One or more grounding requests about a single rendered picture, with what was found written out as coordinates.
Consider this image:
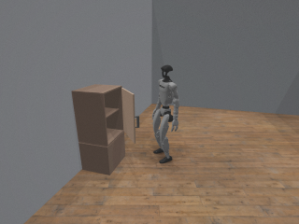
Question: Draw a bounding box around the robot left foot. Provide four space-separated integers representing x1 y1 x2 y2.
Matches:
159 156 173 164

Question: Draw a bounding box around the left robot hand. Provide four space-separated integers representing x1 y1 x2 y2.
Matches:
171 119 178 132

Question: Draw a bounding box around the robot left forearm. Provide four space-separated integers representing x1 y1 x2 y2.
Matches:
173 99 179 119

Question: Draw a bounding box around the right robot hand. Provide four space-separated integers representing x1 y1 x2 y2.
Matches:
152 108 159 119

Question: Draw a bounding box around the cupboard door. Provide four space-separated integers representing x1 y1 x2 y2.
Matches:
121 88 135 144

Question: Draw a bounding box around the robot left upper arm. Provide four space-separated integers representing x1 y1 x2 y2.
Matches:
168 82 179 104

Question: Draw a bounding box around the left robot thigh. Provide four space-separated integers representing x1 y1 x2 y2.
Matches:
159 112 173 142

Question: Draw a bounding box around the handle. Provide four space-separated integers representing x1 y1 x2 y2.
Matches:
135 116 140 128

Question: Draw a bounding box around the robot right forearm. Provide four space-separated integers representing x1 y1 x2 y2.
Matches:
155 95 162 109

